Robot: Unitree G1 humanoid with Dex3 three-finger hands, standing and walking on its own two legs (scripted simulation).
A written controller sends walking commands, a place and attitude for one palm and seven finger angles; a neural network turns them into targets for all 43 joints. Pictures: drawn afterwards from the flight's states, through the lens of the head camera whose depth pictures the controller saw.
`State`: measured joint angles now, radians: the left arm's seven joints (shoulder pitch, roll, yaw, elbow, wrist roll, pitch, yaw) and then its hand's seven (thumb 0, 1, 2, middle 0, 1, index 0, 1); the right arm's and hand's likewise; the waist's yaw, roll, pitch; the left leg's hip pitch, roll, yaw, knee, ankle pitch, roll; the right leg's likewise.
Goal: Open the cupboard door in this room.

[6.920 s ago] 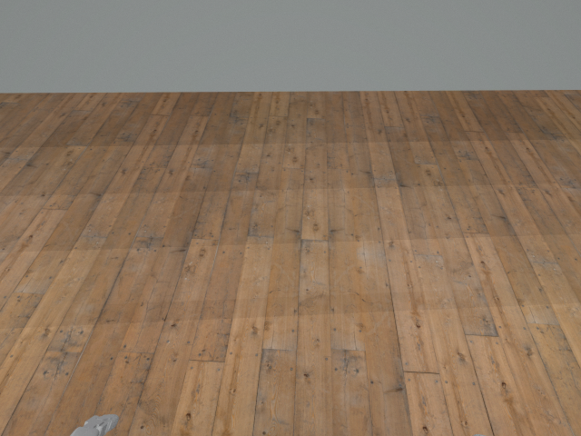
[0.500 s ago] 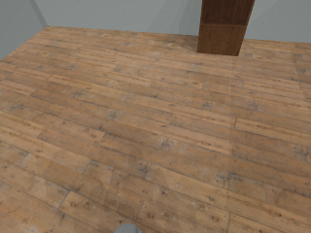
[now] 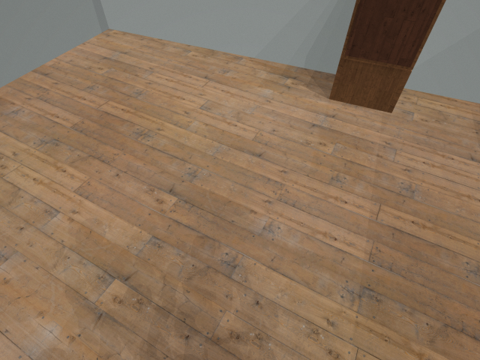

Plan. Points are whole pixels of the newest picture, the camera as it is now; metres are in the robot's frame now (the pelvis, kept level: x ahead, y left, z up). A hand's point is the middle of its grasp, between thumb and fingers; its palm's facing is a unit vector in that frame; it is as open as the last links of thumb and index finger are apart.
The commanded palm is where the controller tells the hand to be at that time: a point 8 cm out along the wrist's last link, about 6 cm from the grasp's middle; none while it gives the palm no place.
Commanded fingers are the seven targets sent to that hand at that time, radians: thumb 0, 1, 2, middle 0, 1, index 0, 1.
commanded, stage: stand and wait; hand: left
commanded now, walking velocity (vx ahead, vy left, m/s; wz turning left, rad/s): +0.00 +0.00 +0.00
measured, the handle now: out of the picture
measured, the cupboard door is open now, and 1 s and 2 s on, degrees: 0 0 0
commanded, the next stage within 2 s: turn or walk to find it in 0.20 s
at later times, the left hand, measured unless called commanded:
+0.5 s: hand out of the picture +0.01 +0.18 -0.18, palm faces +0.09 -0.97 -0.21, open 7.3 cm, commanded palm none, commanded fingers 0.00 0.90 0.90 -0.20 -0.30 -0.20 -0.30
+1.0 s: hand out of the picture -0.03 +0.16 -0.17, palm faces +0.08 -0.98 -0.17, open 7.3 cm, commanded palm none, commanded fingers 0.00 0.90 0.90 -0.20 -0.30 -0.20 -0.30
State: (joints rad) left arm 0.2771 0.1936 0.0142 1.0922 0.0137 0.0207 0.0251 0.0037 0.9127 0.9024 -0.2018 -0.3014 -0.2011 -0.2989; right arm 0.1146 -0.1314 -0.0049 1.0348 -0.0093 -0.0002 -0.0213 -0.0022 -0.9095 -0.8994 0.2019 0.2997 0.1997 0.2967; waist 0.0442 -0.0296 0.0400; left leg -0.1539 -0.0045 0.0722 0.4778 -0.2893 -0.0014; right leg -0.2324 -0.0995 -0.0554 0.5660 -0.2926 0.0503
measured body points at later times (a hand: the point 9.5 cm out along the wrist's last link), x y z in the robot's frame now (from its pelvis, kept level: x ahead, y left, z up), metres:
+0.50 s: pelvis -0.01 -0.01 +0.00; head +0.01 +0.00 +0.45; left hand +0.00 +0.23 -0.16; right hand -0.05 -0.23 -0.16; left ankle -0.02 +0.12 -0.73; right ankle +0.00 -0.13 -0.73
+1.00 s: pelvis -0.01 +0.00 +0.01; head +0.00 +0.00 +0.46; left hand -0.04 +0.21 -0.16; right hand +0.01 -0.23 -0.15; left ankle -0.02 +0.12 -0.73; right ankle +0.00 -0.13 -0.73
